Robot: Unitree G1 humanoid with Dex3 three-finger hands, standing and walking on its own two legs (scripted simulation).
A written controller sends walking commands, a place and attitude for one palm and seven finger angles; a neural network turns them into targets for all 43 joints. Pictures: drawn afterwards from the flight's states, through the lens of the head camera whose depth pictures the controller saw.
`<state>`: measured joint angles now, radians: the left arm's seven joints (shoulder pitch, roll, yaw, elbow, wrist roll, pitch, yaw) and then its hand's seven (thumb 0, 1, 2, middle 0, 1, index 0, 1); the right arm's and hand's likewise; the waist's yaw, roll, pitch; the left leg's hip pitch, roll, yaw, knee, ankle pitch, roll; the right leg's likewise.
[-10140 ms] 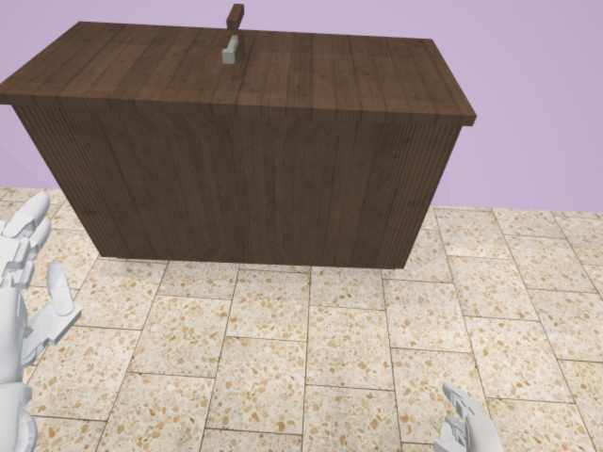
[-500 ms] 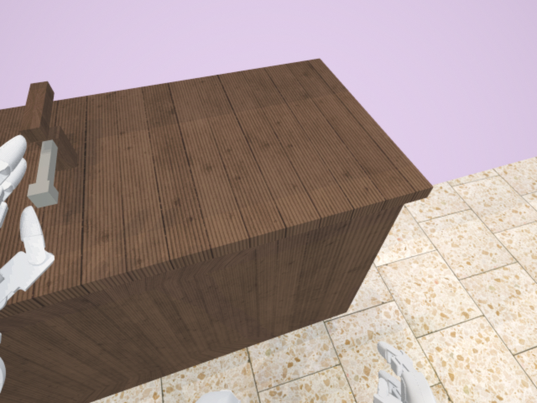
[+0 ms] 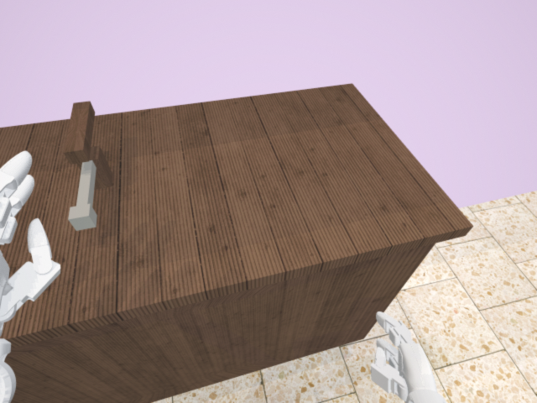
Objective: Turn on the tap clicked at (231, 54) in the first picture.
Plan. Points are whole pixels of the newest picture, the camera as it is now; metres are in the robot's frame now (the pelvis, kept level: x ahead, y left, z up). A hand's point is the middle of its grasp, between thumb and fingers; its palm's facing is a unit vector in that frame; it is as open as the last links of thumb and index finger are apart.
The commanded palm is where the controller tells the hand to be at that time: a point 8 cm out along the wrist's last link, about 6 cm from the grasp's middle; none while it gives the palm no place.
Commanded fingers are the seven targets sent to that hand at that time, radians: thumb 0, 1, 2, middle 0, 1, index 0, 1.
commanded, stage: come to a stop and stand still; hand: left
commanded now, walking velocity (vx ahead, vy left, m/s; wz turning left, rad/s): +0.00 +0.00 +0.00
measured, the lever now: (83, 217) +0.34 +0.31 +0.08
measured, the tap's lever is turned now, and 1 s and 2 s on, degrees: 0 0 0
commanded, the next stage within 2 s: look again from close up in 0.76 s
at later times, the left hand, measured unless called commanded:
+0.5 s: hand out of the picture +0.22 +0.33 +0.17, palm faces +0.42 -0.82 -0.40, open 7.4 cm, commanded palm +0.15 +0.34 +0.18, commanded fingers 0.00 0.90 0.90 -0.20 -0.30 -0.20 -0.30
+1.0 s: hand out of the picture +0.22 +0.32 +0.16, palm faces +0.40 -0.84 -0.36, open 7.4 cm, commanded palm +0.16 +0.35 +0.18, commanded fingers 0.00 0.90 0.90 -0.20 -0.30 -0.20 -0.30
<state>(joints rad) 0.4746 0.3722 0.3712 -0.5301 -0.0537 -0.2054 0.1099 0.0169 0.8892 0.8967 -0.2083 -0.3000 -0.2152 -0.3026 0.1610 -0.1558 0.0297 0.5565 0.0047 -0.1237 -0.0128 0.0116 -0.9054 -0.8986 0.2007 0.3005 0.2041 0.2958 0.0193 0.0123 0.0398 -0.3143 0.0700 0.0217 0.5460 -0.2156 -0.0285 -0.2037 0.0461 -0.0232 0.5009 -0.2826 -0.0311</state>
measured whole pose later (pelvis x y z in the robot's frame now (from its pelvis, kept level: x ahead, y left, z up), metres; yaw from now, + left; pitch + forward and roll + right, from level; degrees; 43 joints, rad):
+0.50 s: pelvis -0.01 +0.06 +0.00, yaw +0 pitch -1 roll -2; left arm 0.39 0.42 0.43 -0.47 -0.03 -0.24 0.11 0.02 0.89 0.90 -0.21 -0.30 -0.22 -0.30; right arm 0.23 -0.18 0.01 0.58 0.01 -0.15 -0.02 0.01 -0.91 -0.90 0.20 0.30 0.20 0.30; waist 0.03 -0.04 0.10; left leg -0.30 0.00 0.06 0.51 -0.19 0.06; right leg -0.18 -0.02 0.01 0.42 -0.23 0.03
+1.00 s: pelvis +0.00 +0.07 +0.01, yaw +0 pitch -1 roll -2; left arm 0.40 0.37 0.36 -0.47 -0.03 -0.21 0.11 0.02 0.89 0.90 -0.21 -0.30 -0.21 -0.30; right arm 0.17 -0.19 0.01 0.57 0.02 -0.12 -0.02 0.01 -0.90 -0.90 0.20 0.30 0.20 0.30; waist 0.04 -0.03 0.08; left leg -0.27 -0.02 0.05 0.48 -0.19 0.07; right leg -0.13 -0.04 0.00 0.36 -0.21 0.05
